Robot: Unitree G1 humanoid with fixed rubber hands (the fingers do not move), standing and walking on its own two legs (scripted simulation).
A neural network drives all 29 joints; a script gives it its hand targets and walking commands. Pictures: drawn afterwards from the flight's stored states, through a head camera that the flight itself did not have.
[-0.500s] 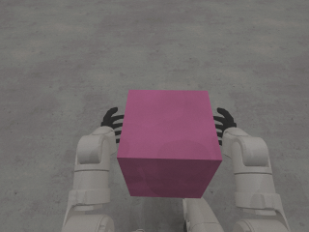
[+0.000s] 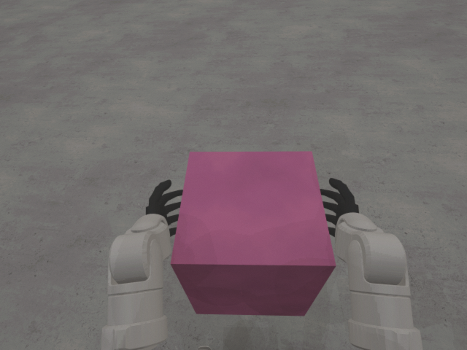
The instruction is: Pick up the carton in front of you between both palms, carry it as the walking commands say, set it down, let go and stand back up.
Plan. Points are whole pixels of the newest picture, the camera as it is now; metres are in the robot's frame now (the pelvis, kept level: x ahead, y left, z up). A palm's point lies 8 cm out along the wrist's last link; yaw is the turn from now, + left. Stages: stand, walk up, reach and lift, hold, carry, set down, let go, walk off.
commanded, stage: carry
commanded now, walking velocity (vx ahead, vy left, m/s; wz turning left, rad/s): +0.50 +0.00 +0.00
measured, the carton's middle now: (250, 238) +0.32 +0.01 +0.00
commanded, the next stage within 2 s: none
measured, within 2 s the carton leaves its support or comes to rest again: neither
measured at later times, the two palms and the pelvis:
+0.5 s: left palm (181, 128) +0.55 +0.17 +0.08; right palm (321, 128) +0.53 -0.13 +0.08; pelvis +0.29 +0.03 -0.01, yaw -4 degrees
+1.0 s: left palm (208, 70) +0.81 +0.13 +0.08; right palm (317, 66) +0.80 -0.17 +0.08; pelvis +0.54 -0.01 -0.02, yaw -2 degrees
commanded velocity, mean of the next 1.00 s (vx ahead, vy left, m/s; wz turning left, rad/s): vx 0.30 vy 0.00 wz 0.00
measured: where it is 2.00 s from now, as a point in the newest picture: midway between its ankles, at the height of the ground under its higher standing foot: (261, 278)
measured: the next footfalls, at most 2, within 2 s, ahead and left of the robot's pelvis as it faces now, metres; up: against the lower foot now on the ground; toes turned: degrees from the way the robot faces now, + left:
left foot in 0.14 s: +0.27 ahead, +0.12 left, +0.00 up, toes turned +8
right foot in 0.64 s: +0.53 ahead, -0.11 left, +0.00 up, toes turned -13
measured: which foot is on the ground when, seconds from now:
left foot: up 0.00-0.12, down 0.14-0.66, up 0.68-0.96, down 0.98-1.00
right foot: down 0.00-0.14, up 0.16-0.62, down 0.64-1.00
